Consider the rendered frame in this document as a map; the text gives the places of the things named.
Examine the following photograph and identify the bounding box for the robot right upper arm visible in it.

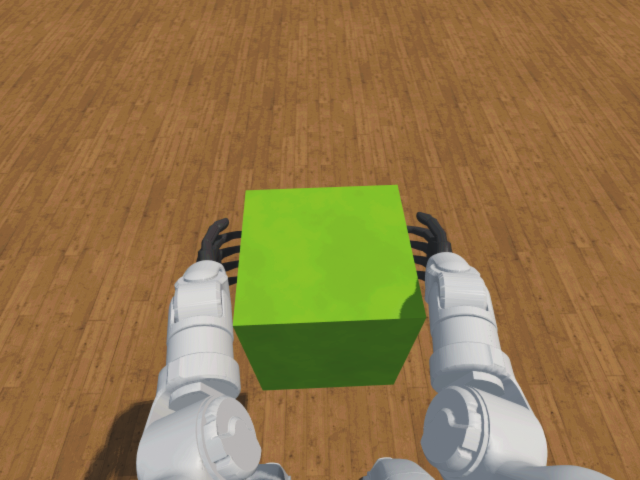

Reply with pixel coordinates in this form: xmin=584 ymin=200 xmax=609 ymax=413
xmin=421 ymin=385 xmax=614 ymax=480

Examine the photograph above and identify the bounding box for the right robot forearm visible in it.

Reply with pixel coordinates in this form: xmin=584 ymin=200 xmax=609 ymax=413
xmin=425 ymin=252 xmax=534 ymax=414

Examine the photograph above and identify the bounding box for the robot right thigh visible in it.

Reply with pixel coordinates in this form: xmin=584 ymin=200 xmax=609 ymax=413
xmin=363 ymin=459 xmax=435 ymax=480

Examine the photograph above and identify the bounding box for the left robot forearm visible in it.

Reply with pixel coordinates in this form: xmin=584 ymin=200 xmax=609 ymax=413
xmin=136 ymin=260 xmax=241 ymax=480

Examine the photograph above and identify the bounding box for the robot left upper arm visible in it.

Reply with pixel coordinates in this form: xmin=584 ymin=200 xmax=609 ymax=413
xmin=137 ymin=395 xmax=261 ymax=480

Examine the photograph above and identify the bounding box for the carton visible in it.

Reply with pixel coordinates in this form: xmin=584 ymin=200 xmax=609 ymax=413
xmin=233 ymin=185 xmax=426 ymax=391

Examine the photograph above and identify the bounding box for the robot right hand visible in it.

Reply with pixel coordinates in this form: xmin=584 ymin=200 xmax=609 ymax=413
xmin=407 ymin=212 xmax=453 ymax=281

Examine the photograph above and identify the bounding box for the robot left hand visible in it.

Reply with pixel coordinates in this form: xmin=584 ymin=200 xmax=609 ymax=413
xmin=196 ymin=218 xmax=242 ymax=286

